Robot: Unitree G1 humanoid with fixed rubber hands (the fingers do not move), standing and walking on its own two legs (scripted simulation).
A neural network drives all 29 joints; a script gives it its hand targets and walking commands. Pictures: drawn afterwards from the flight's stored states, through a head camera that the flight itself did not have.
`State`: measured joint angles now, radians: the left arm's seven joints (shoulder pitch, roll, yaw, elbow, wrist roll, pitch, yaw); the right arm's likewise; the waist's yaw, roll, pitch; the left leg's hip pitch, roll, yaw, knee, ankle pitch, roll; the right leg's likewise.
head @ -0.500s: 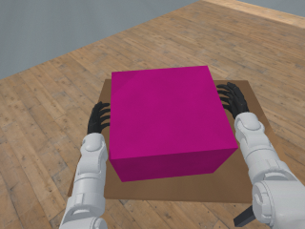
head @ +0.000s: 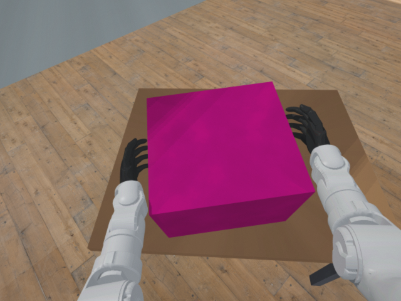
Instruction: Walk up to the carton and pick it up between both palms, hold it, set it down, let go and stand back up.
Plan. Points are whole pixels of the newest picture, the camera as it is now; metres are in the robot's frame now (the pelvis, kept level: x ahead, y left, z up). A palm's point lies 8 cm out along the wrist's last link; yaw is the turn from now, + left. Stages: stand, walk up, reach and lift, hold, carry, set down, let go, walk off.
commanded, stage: set down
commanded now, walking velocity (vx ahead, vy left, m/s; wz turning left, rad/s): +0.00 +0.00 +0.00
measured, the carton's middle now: (218, 162) +0.43 +0.00 -0.03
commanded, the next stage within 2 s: none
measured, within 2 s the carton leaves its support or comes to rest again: rests again in 0.94 s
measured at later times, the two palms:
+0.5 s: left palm (139, 188) +0.34 +0.18 -0.01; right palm (310, 145) +0.43 -0.20 +0.04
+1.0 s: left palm (146, 190) +0.35 +0.17 -0.04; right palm (306, 151) +0.45 -0.21 +0.00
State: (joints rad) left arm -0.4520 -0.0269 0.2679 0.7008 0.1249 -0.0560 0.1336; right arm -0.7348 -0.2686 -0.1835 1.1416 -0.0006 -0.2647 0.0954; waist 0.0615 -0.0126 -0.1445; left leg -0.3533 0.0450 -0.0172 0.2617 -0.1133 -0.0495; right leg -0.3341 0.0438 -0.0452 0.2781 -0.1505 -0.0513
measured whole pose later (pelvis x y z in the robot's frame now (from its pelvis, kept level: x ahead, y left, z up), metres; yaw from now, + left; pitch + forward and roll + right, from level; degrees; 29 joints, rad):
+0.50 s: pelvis -0.01 +0.00 -0.01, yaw -1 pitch +21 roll +0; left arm -0.52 -0.04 0.28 0.91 0.08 -0.24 0.18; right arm -0.88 -0.33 -0.19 1.37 -0.03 -0.39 0.13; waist 0.11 0.01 -0.21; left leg -0.56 0.06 0.01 0.30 -0.10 -0.06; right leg -0.55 0.06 -0.04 0.31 -0.13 -0.06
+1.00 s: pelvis +0.00 +0.00 -0.02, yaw -2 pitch +29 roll +0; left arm -0.57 -0.07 0.29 1.00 0.07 -0.35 0.20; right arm -0.96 -0.38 -0.22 1.53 -0.07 -0.48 0.15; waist 0.15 0.02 -0.28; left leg -0.76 0.07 0.02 0.37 -0.12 -0.05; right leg -0.73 0.06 -0.04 0.35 -0.13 -0.06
